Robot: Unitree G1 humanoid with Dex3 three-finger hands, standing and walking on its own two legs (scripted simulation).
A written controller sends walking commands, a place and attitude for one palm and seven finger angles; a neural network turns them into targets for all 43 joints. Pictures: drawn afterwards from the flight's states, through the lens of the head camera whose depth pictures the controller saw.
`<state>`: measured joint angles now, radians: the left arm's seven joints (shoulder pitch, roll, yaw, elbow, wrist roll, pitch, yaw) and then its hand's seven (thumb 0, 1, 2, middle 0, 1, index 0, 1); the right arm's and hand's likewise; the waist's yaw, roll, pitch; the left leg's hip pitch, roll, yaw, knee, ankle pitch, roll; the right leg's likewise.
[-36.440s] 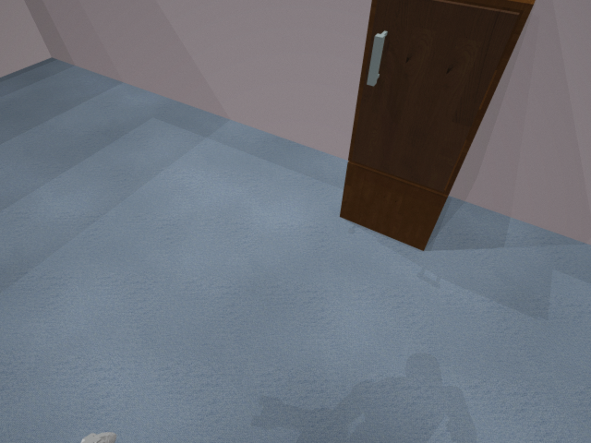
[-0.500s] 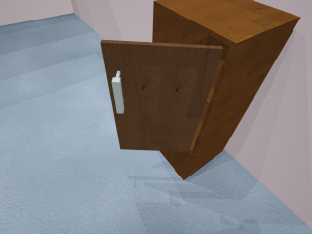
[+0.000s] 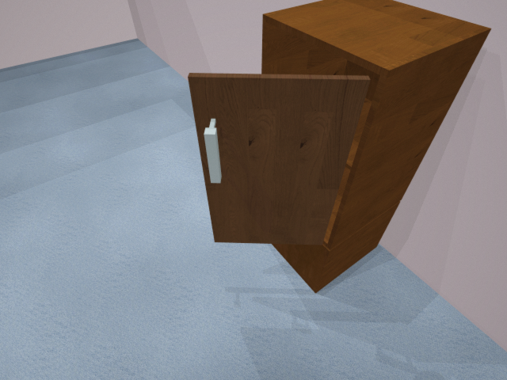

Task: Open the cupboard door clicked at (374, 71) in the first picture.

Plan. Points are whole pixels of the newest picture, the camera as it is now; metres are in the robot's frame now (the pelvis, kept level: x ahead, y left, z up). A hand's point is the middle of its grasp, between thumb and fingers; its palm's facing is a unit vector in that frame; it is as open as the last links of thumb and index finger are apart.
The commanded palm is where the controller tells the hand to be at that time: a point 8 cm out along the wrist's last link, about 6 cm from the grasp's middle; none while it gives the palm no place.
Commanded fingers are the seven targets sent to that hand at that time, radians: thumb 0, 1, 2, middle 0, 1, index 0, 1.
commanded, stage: come to a stop and stand still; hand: left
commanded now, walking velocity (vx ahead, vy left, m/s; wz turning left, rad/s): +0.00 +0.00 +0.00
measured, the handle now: (214, 151) +0.60 +0.13 +0.02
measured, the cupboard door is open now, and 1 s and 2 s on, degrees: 53 53 53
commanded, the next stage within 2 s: look again from close up in 0.42 s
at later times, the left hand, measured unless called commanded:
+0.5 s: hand out of the picture +0.00 +0.15 -0.18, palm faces +0.04 -0.99 -0.16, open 7.3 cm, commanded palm none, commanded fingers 0.00 0.90 0.90 -0.20 -0.30 -0.20 -0.30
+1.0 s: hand out of the picture +0.06 +0.14 -0.17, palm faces +0.02 -0.98 -0.18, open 7.3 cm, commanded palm none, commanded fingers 0.00 0.90 0.90 -0.20 -0.30 -0.20 -0.30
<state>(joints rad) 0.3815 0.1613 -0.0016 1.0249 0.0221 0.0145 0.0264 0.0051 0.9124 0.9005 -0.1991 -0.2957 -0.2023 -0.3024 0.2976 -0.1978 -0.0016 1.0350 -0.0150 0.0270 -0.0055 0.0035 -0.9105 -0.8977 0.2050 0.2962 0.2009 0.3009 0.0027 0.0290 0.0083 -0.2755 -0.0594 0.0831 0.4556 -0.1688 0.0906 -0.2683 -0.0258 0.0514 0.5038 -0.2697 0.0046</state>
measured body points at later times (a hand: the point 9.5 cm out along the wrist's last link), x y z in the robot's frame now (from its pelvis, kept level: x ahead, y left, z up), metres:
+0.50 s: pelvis +0.01 -0.01 +0.00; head +0.01 +0.00 +0.45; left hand +0.00 +0.20 -0.16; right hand +0.03 -0.24 -0.15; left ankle +0.06 +0.06 -0.74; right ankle +0.05 -0.15 -0.74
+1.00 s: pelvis +0.05 -0.03 +0.00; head +0.06 -0.03 +0.45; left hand +0.06 +0.19 -0.15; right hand +0.07 -0.25 -0.15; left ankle +0.06 +0.06 -0.74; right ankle +0.05 -0.16 -0.74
